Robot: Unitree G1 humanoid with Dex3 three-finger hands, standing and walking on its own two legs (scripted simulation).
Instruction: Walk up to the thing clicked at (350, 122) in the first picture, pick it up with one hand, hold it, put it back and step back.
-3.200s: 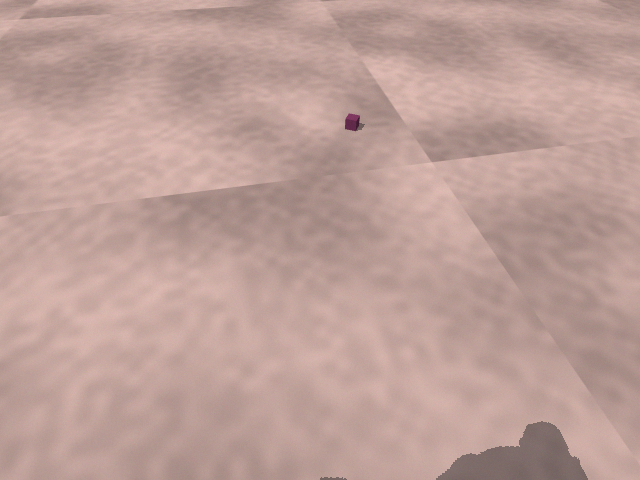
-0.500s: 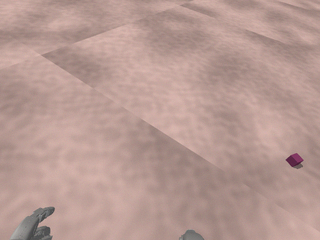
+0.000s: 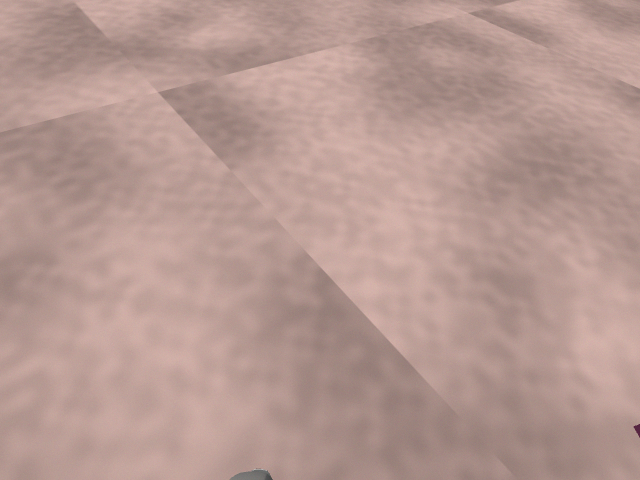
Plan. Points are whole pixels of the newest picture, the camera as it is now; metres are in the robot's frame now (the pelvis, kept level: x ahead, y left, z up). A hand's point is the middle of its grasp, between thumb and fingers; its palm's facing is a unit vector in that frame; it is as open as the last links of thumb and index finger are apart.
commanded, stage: walk up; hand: left
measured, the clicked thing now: out of the picture +0.49 -1.04 -0.71
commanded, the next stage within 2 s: none
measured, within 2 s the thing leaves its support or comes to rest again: neither
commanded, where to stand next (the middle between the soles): +0.25 -1.40 m, yaw +14 degrees
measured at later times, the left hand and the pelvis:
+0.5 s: hand out of the picture +0.13 +0.01 -0.11, palm faces +0.06 -0.92 -0.38, open 7.3 cm; pelvis +0.09 -0.27 +0.01, yaw +4 degrees
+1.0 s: hand (463, 448) +0.23 -0.20 -0.15, palm faces -0.02 -0.96 -0.29, open 7.4 cm; pelvis +0.15 -0.49 +0.00, yaw +5 degrees
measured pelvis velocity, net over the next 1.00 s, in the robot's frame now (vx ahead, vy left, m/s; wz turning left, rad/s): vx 0.15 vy -0.49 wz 0.09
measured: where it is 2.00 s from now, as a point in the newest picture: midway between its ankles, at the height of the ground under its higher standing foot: outside the picture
